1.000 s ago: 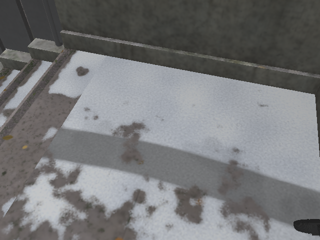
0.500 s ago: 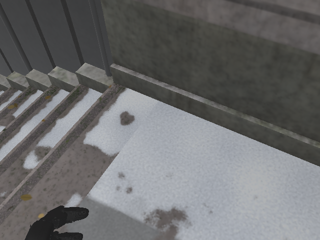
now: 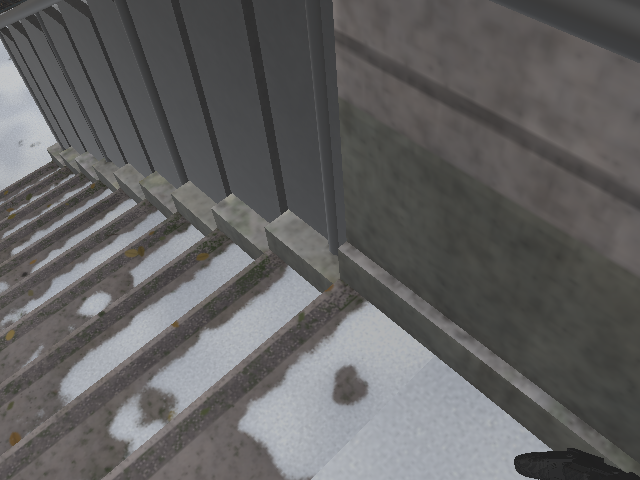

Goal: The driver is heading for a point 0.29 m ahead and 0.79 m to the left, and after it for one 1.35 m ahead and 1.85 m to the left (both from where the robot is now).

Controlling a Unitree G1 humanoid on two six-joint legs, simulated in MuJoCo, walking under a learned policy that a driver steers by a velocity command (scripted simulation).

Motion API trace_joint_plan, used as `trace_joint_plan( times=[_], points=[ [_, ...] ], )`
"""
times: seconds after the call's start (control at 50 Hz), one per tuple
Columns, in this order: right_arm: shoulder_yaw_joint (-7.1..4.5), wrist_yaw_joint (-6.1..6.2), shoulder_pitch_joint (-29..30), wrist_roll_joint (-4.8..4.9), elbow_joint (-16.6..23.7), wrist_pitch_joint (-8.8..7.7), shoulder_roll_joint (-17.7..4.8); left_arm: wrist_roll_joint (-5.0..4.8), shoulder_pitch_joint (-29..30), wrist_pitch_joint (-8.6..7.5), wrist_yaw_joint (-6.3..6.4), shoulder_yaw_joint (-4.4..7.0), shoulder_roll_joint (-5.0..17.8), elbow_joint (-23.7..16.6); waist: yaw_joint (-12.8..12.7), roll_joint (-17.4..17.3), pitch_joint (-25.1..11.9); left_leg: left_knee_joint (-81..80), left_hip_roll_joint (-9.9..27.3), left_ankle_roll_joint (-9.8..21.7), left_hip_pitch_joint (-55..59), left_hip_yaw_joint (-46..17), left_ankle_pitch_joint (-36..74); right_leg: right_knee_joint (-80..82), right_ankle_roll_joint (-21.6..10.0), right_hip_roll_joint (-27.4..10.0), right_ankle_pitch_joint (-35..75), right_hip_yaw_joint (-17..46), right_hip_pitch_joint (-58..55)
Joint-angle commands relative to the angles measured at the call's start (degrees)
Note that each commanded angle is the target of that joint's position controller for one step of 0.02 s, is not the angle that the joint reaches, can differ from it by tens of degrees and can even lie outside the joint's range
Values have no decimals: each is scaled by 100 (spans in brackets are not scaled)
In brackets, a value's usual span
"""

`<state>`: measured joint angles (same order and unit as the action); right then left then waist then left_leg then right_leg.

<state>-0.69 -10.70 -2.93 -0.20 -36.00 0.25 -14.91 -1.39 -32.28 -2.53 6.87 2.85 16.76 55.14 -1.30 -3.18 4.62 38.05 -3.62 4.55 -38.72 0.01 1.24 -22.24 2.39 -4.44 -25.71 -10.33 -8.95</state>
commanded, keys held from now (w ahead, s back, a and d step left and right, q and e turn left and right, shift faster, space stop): w+q+shift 0.62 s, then q+shift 0.38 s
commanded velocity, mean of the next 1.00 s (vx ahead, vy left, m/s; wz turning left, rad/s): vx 0.65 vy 0.25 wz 0.91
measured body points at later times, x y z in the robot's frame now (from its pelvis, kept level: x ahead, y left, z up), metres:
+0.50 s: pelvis +0.33 +0.09 +0.01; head +0.36 +0.08 +0.46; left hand +0.21 +0.39 -0.10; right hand +0.59 -0.09 -0.08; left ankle +0.30 +0.24 -0.62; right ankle +0.32 -0.08 -0.72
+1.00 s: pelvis +0.59 +0.34 -0.05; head +0.59 +0.36 +0.40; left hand +0.60 +0.64 -0.10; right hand +0.79 +0.21 -0.17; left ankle +0.48 +0.35 -0.72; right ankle +0.84 +0.38 -0.72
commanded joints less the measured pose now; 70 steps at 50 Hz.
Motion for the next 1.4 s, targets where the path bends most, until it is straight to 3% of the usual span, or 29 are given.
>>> trace_joint_plan(
  times=[0.02, 0.06, 0.08, 0.1, 0.16, 0.26, 0.34, 0.4, 0.42, 0.46, 0.48, 0.5, 0.52, 0.54, 0.56, 0.58, 0.62, 0.68, 0.7, 0.72, 0.76, 0.84, 0.94, 1.06, 1.12, 1.14, 1.2, 1.3, 1.4],
  points=[
    [-472, 71, -1910, 155, 77, 102, -916, -41, 1389, -93, 200, 418, 1646, -1002, 1614, 1668, -802, 119, -317, 79, 3435, 522, -603, -1538, -488, -1109, 8621, 54, 2038],
    [-610, 449, -2528, 131, -24, 151, -1134, -54, 1841, -215, 153, 432, 1498, -1200, 1849, -234, -421, -1814, -255, 1167, 4350, -141, -106, -5433, -304, 177, 3460, 268, 3262],
    [-540, 558, -2164, 216, 181, 90, -1261, 216, 1471, -287, 26, 176, 556, -1447, 828, -1039, -251, -1333, 432, 1858, 4937, -1951, 1857, -6480, -241, 755, -893, 704, 5030],
    [-652, 665, -2192, -17, 287, 58, -1489, 24, 770, -423, -107, 67, 361, -1561, 708, -704, -1480, -2011, 1480, 3108, 5763, -3878, -565, -7075, -129, 942, -1049, 1514, 5779],
    [-425, 718, -1307, -192, 181, -20, -828, 400, 1340, 37, -189, 264, 994, -1223, 372, 1020, -626, -2354, 1004, 2043, 3128, -2993, 334, -4872, -343, 97, -824, 1284, 4260],
    [-276, 274, -674, -225, 106, -11, -724, -21, 760, 138, -3, 317, 998, -737, -157, 369, -914, -1951, 26, 855, 66, -2480, -1080, -781, -30, 83, 1615, 1314, -105],
    [-164, 305, -654, -203, 468, 179, -758, 372, 1154, 210, 178, 429, 1533, -655, -80, 1034, -830, 1889, 24, 150, -478, -1088, -2288, 1248, -1118, -3225, -1202, 4998, 458],
    [-134, 327, -1212, -254, 204, 214, -465, 252, 1075, 238, -160, 315, 1009, -451, 112, 743, -416, 3199, 275, 104, -696, -1053, -1757, 557, -642, -2032, 1313, 2588, 83],
    [-321, 480, -860, 282, 527, 158, -488, -373, 1068, 157, -274, 199, 1031, -507, 106, 424, 134, 3774, 153, 28, -1766, -514, -1881, 429, -779, -1312, 2400, 1972, -89],
    [-241, 684, -368, 433, 886, 146, -302, -309, 751, 74, -453, 125, 899, -402, -237, 909, -279, 4142, 392, -79, -2149, -33, -1717, 5, -635, -1048, 4271, 942, -594],
    [-77, 595, -157, -368, 822, 192, -60, 374, 338, -133, -393, 191, 742, -227, -229, 1180, -246, 3637, 612, 19, -1377, -565, -1690, -31, -300, -1784, 3676, 1042, 122],
    [-108, 571, -38, -401, 842, 268, 47, 394, 236, -231, -327, 165, 735, -177, -141, 1032, 13, 3682, 564, 46, -1302, -526, -1548, 18, -221, -1778, 3424, 875, 476],
    [-98, 541, 193, -293, 909, 326, 75, 429, 242, -304, -305, 189, 846, -216, -115, 1049, 196, 3343, 651, 80, -1261, -414, -1337, 67, -150, -1782, 3195, 686, 723],
    [-220, 608, 237, 516, 1141, 371, -183, -332, 721, -199, -490, 226, 1027, -479, 35, 842, 589, 2900, 635, 16, -1075, -24, -758, 446, -189, -755, 2845, -264, 1497],
    [-260, 608, 426, 544, 1098, 335, -339, -360, 767, -139, -515, 306, 1256, -586, -50, 1190, 560, 2167, 761, 0, -653, -82, -698, 735, -302, -947, 2288, -168, 1725],
    [-69, 343, 793, -117, 1219, 316, -62, 391, 770, -262, -350, 254, 1129, -508, 75, 1259, 678, 1135, 860, 131, -163, 223, -619, 998, -275, -1591, 2170, -29, 1952],
    [-129, 286, 601, -200, 1009, 302, -157, 339, 584, -327, -322, 332, 1378, -417, 143, 967, 611, 1221, 396, 267, 672, 844, -1397, 602, -220, -1406, 3847, -590, 1916],
    [-689, 978, -3786, -25, -467, 166, -1193, 261, 2256, -384, -765, 325, 1529, -1149, 2457, 867, -1756, 1463, -85, 890, 6187, 130, -883, -4733, -262, -797, 3862, -431, 4385],
    [-781, 1075, -2937, -14, -409, 182, -1846, 254, 2063, -347, -865, 173, 803, -1314, 1710, -997, -693, 288, 287, 981, 5037, -993, 352, -7084, -147, -55, -623, -336, 5122],
    [-822, 1114, -2450, -136, 65, 147, -2289, 160, 1296, -421, -761, 79, 806, -2034, 960, -1974, -1862, -803, 1473, 2140, 6132, -3772, 1540, -8073, 150, 88, -654, 566, 6379],
    [-348, 852, -2919, 209, -212, -690, -1063, 813, 1593, -394, -989, -234, 382, -2087, 946, 30, -2478, -3, 1315, 1662, 5108, -3876, -1025, -7929, 412, 149, 681, 2427, 6520],
    [70, 526, -982, -47, -304, -986, -643, 664, 1484, -152, -768, -233, 628, -2426, -560, -138, -859, -613, 871, 1569, 933, -3425, -68, -6882, 298, 219, 470, 2184, 6163],
    [155, 1214, -1741, -284, -401, -903, -458, 645, 1349, -351, -859, -343, 46, -2333, -34, 828, -573, 940, -766, 452, -814, -1186, -1151, -3236, 436, 558, 3615, 1232, 3205],
    [126, 974, -2849, 113, -543, -815, -710, 491, 1360, 52, -1306, -313, 2, -2264, 242, 196, 307, 2818, -549, 236, 567, -2629, -1855, 1245, -392, 501, 5422, 1499, 1549],
    [403, 611, -4374, 20, -304, -653, 192, 584, -358, -119, -1042, 27, 654, -1995, 111, 2046, -3224, 7443, -959, -1042, -2515, -855, -5570, -2059, -3311, -2839, 11570, 2985, -4002],
    [252, 525, -4335, 92, -203, -575, -414, 888, -218, -55, -1220, 121, 796, -2114, -252, 1567, -3175, 9301, -562, -1257, -3092, -929, -5495, -2325, -3463, -3017, 11823, 3260, -3272],
    [283, 782, -2208, -277, 397, -362, -428, 351, 2056, -361, -952, 7, 527, -2591, 239, 183, -1171, 7787, 696, -1420, -2216, -859, -3302, -146, -2396, -1742, 5181, 2375, 1727],
    [235, 358, -1623, -475, 270, -248, -226, 513, 2055, -823, -252, 50, 497, -2283, -111, 419, -492, 5660, 1316, -1288, -968, -506, -1648, 258, -1709, -899, 2472, 801, 3137],
    [21, 205, -1116, -505, 391, -160, -374, 428, 1989, -697, -292, 225, 1198, -2164, -224, 542, -234, 2591, 1356, -1014, 486, 133, -1476, 444, -1359, -1236, 623, 807, 3081]
  ],
)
